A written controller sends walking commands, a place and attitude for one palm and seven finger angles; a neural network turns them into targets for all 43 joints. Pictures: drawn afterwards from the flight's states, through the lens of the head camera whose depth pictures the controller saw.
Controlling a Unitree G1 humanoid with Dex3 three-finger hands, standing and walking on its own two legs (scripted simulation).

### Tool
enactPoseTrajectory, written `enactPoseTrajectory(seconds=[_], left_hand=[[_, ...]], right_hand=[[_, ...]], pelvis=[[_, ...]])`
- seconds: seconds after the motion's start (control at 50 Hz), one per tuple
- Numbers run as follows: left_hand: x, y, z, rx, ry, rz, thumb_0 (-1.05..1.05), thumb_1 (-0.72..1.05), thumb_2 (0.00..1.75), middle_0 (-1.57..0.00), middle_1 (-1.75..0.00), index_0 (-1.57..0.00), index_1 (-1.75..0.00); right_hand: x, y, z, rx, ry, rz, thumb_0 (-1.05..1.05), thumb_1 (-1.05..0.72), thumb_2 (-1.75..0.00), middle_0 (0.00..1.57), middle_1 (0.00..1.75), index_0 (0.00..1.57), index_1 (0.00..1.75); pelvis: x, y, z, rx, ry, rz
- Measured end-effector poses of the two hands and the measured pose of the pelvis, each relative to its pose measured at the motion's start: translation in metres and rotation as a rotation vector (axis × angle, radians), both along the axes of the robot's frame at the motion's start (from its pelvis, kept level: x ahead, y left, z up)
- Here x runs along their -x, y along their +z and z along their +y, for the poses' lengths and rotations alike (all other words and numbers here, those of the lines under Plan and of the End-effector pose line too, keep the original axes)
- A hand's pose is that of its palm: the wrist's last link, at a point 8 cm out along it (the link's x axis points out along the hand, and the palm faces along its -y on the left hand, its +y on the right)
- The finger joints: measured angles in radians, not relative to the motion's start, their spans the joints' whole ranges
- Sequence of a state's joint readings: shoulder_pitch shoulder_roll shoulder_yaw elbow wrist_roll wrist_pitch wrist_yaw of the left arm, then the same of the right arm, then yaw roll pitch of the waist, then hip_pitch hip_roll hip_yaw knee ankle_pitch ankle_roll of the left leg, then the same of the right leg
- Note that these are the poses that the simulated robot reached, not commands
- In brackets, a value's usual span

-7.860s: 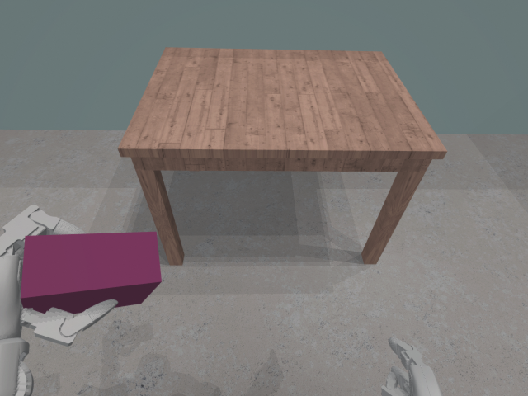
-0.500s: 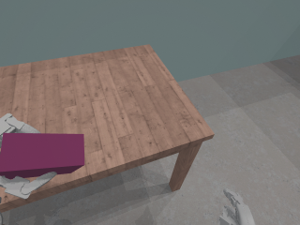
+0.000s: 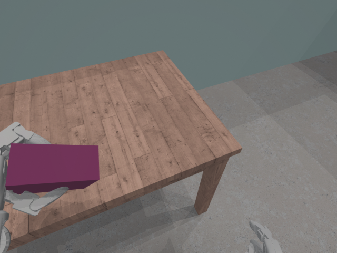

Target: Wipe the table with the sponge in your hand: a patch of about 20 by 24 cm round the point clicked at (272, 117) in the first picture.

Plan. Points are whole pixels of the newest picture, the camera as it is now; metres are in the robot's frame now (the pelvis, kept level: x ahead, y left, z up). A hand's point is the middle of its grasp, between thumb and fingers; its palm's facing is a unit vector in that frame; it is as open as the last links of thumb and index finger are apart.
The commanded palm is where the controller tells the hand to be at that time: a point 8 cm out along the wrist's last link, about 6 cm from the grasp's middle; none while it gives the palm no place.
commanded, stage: shuffle to correct the standing spot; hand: left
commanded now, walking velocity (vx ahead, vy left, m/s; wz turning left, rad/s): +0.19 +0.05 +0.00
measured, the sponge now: (67, 169) +0.24 +0.20 +0.15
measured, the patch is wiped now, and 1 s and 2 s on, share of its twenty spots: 0.00 0.00 0.00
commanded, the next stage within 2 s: come to a stop and stand still in 0.34 s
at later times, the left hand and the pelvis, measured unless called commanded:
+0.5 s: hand (28, 156) +0.25 +0.26 +0.17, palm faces +0.32 -0.85 -0.43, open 10.3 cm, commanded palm +0.21 +0.30 +0.19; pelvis +0.04 +0.03 +0.00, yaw -2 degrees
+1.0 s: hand (29, 154) +0.26 +0.27 +0.16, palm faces +0.23 -0.87 -0.44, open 10.3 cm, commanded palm +0.20 +0.31 +0.19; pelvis +0.02 +0.05 +0.01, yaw -5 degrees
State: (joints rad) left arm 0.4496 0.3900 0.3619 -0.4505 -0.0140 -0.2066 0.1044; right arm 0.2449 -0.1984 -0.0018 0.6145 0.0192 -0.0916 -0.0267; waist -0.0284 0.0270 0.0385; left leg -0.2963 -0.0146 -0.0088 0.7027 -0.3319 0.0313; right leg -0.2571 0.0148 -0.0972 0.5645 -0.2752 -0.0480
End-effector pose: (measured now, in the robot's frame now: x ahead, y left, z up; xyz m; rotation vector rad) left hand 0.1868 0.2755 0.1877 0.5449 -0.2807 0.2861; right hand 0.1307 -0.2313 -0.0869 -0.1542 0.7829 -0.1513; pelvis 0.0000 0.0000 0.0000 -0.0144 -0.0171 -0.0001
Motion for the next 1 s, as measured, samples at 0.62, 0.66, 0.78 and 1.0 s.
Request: enactPoseTrajectory(seconds=[0.62,0.66,0.78,1.0], left_hand=[[-0.043,-0.009,0.036,0.07,0.012,0.058,-0.01,-0.51,1.01,-0.7,-1.35,-0.73,-1.35],[-0.043,-0.006,0.033,0.071,-0.004,0.055,-0.01,-0.51,1.01,-0.7,-1.35,-0.73,-1.35],[-0.048,0.027,0.047,-0.108,-0.028,-0.046,-0.01,-0.51,1.01,-0.71,-1.35,-0.73,-1.35],[-0.038,-0.006,0.034,0.05,-0.099,0.06,-0.01,-0.51,1.01,-0.7,-1.35,-0.73,-1.35]], right_hand=[[-0.06,0.022,0.042,0.019,0.03,-0.057,0.02,-0.9,-0.9,0.2,0.3,0.2,0.3],[-0.061,0.026,0.041,0.02,0.03,-0.067,0.02,-0.9,-0.9,0.2,0.3,0.2,0.3],[-0.06,0.029,0.035,0.057,0.076,-0.075,0.02,-0.9,-0.9,0.2,0.3,0.2,0.3],[-0.023,0.026,0.034,0.012,-0.017,-0.079,0.02,-0.9,-0.9,0.2,0.3,0.2,0.3]], pelvis=[[-0.039,0.009,0.032,-0.015,-0.034,0.004],[-0.038,0.011,0.032,-0.008,-0.032,0.006],[-0.026,0.01,0.029,0.005,-0.036,0.013],[-0.017,0.012,0.046,-0.008,-0.086,-0.006]])
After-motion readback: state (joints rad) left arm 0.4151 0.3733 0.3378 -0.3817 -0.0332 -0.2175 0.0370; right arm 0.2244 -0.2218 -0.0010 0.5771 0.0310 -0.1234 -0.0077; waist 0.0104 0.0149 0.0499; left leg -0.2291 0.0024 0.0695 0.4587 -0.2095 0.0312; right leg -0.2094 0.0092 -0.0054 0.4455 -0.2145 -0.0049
